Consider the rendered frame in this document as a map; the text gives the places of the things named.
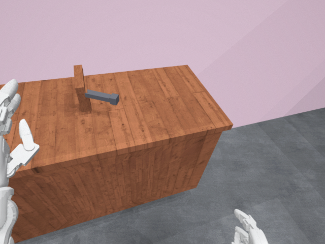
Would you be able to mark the robot left hand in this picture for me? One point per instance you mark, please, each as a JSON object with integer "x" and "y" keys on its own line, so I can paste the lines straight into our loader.
{"x": 23, "y": 153}

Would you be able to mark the counter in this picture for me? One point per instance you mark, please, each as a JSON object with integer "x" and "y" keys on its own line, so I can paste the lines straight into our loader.
{"x": 96, "y": 158}

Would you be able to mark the robot left forearm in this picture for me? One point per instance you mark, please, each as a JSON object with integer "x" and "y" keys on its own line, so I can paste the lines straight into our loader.
{"x": 8, "y": 215}

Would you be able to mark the tap lever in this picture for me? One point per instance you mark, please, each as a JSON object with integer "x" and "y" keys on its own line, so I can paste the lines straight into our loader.
{"x": 112, "y": 98}

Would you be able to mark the robot right hand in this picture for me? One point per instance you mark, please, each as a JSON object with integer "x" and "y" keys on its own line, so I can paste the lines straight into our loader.
{"x": 254, "y": 235}

